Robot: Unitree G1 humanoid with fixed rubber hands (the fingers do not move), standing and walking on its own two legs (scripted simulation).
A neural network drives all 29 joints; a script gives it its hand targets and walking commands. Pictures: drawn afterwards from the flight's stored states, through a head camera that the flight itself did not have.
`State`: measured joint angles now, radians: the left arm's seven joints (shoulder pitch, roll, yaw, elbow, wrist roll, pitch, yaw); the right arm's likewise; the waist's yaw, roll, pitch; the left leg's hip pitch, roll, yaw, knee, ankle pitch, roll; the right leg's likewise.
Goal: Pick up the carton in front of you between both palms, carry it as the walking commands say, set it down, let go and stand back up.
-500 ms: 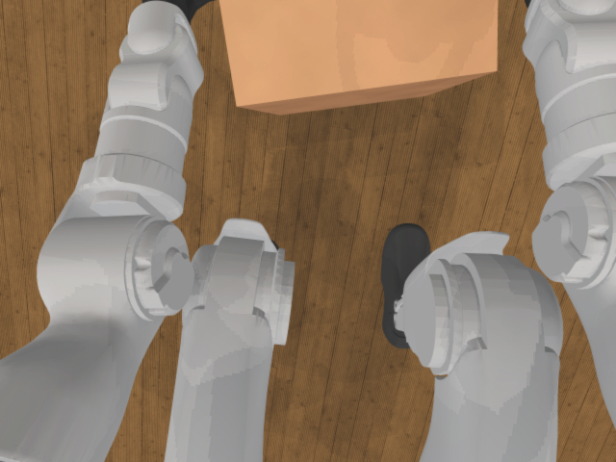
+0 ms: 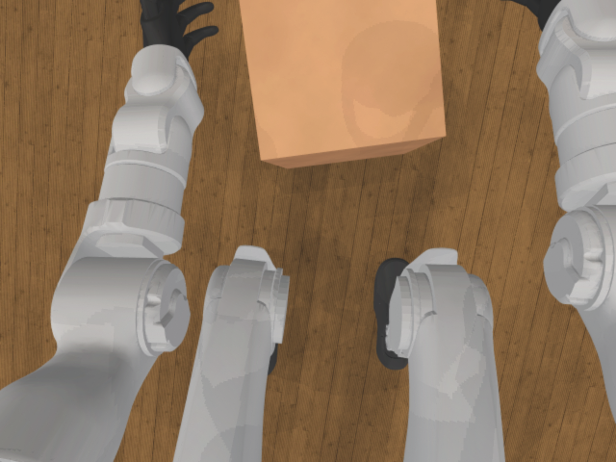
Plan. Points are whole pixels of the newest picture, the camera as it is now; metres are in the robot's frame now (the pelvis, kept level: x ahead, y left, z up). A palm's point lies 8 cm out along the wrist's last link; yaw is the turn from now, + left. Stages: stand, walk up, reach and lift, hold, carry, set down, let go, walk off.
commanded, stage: set down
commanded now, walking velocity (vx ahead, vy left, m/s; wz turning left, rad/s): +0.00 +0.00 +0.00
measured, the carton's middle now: (339, 86) +0.53 -0.03 -0.30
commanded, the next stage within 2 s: let go in 0.70 s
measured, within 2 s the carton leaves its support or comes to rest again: neither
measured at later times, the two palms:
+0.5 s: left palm out of the picture +0.53 +0.15 +0.03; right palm out of the picture +0.56 -0.25 +0.03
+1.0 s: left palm out of the picture +0.48 +0.17 +0.15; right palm out of the picture +0.48 -0.25 +0.14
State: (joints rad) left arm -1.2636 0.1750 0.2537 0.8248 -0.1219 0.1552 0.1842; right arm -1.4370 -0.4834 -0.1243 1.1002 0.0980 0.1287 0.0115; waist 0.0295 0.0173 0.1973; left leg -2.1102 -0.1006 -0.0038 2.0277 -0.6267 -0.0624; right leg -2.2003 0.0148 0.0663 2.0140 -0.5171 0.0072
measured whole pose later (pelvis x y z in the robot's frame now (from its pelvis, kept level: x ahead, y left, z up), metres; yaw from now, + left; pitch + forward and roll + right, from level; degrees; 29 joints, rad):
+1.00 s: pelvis +0.06 -0.01 +0.26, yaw -4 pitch +41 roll +1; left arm -0.66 0.16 0.25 0.63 0.08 0.13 -0.03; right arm -0.78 -0.24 -0.25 0.75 -0.09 0.14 -0.01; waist 0.03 -0.01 -0.09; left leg -1.33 -0.03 -0.05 0.98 -0.37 -0.04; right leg -1.39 0.03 0.04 0.95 -0.28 -0.01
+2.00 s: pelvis +0.13 +0.00 +0.35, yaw -5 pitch -4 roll -1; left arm 0.20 0.20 0.04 0.40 0.04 0.15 -0.07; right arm 0.23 -0.21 -0.05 0.42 0.00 0.11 0.06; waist 0.00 0.00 0.11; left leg -0.06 -0.01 -0.07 0.45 -0.33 0.00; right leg -0.11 0.03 0.03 0.44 -0.25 0.00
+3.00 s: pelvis +0.12 +0.00 +0.35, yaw -5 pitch -2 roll +0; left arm 0.16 0.36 0.03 0.88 0.03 -0.01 0.02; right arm 0.19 -0.37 -0.01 0.85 -0.03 0.01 -0.02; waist 0.00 -0.02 0.03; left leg -0.10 -0.02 -0.06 0.43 -0.30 0.00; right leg -0.17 0.01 0.05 0.44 -0.24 0.01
